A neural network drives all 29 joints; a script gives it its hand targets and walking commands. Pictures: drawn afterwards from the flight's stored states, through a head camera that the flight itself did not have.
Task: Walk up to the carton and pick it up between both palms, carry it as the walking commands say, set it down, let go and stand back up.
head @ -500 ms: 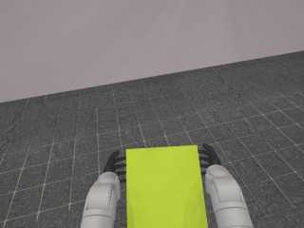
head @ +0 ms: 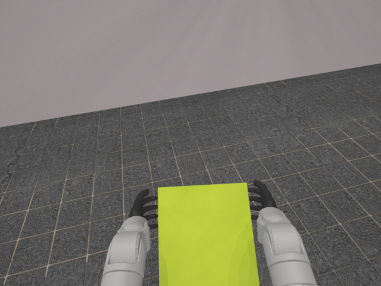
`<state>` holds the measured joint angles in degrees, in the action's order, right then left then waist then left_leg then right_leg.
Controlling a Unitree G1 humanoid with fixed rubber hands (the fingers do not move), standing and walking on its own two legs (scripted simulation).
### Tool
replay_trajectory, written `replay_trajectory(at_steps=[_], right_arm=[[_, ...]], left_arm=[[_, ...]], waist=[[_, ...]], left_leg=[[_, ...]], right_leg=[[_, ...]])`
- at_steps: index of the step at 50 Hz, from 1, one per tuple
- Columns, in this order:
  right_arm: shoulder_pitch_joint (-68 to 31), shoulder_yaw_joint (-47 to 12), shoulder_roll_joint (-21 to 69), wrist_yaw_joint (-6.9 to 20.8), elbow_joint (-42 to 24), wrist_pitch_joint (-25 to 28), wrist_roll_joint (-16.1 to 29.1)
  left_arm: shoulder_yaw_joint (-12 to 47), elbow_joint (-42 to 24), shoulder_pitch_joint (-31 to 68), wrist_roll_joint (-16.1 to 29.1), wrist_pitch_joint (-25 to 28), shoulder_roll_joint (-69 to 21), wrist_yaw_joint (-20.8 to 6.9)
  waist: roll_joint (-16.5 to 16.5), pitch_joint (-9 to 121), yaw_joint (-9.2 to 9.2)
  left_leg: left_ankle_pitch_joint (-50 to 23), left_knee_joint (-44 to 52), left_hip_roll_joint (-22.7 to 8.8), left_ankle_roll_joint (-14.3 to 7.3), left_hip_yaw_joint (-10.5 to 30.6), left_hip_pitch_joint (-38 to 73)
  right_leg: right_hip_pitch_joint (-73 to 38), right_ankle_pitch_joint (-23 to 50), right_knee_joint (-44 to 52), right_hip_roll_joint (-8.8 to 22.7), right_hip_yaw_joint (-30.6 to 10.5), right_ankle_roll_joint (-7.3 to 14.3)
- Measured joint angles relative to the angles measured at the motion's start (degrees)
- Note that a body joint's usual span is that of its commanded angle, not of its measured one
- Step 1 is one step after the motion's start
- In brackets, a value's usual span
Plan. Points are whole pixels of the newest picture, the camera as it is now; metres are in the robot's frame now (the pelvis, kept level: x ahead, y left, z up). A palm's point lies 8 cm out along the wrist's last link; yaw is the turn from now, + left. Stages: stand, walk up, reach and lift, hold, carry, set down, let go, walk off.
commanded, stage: carry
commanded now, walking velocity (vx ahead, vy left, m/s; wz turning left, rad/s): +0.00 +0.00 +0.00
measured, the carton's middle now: (203, 230) +0.32 +0.00 -0.09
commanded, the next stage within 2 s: hold in 0.66 s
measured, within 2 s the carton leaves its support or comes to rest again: neither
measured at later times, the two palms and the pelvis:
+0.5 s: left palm (136, 223) +0.27 +0.14 +0.03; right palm (267, 215) +0.29 -0.14 +0.03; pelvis +0.00 +0.00 +0.00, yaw +0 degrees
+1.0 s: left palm (142, 218) +0.27 +0.13 +0.06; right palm (283, 221) +0.26 -0.16 +0.05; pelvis -0.02 +0.00 +0.01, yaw -1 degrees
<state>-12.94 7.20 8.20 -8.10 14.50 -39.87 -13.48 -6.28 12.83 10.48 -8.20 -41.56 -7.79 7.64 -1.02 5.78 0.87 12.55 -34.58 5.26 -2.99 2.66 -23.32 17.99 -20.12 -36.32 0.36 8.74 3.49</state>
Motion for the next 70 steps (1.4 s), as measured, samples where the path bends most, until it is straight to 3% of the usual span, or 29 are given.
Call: replay_trajectory(at_steps=[17,32,44,48,52,61,70], right_arm=[[0.27,0.02,-0.10,0.22,1.36,1.51,-0.24],[0.57,0.02,-0.10,0.96,-0.97,-2.64,-0.16],[0.80,0.19,-0.11,1.53,-0.66,-1.65,-0.98],[0.75,2.39,-0.11,2.32,0.20,-1.42,-2.09],[-1.24,4.76,0.26,2.42,4.36,-1.30,-2.08],[-11.67,10.97,0.51,1.68,20.55,6.28,-3.64],[-16.69,15.53,0.51,2.97,27.26,13.37,-5.28]], left_arm=[[-0.18,1.01,-0.19,-0.07,1.31,0.06,-0.22],[0.53,-2.06,-0.65,-0.07,-2.95,0.06,-0.47],[0.54,-1.97,0.58,-0.07,-2.95,-0.16,0.54],[-0.05,1.98,3.26,-1.56,-2.08,-0.63,-1.26],[-3.68,7.43,5.56,-3.61,-0.65,-1.15,-4.06],[-12.87,18.02,12.91,-7.58,5.96,-1.93,-3.64],[-17.17,23.28,17.08,-10.10,12.22,-1.00,-5.36]], waist=[[0.03,0.00,0.00],[0.03,0.01,0.00],[0.20,1.93,-0.33],[0.21,1.88,-0.36],[0.57,0.85,-0.34],[2.03,-5.44,-0.34],[2.87,-8.80,-0.34]], left_leg=[[0.00,0.00,0.02,-0.19,0.00,-0.09],[0.00,-0.13,0.02,-0.22,-0.01,-0.09],[-2.07,4.05,-1.12,0.43,0.00,3.47],[-2.72,4.23,-1.45,0.47,-0.01,3.91],[-3.11,4.16,-1.36,0.48,-0.06,4.52],[-2.60,0.79,-1.11,0.65,-0.06,5.24],[-1.38,-1.19,-1.08,0.73,-0.28,5.08]], right_leg=[[-0.04,0.13,0.26,0.00,0.00,0.00],[-0.04,0.16,0.14,0.00,0.00,0.00],[-3.84,3.31,5.59,-1.33,-0.36,0.00],[-4.26,4.05,5.86,-1.64,-0.38,0.00],[-4.38,4.21,5.03,-1.64,-0.69,0.07],[-4.39,3.07,0.48,-1.66,-1.28,0.69],[-4.38,2.21,-1.05,-1.66,-1.54,0.79]])
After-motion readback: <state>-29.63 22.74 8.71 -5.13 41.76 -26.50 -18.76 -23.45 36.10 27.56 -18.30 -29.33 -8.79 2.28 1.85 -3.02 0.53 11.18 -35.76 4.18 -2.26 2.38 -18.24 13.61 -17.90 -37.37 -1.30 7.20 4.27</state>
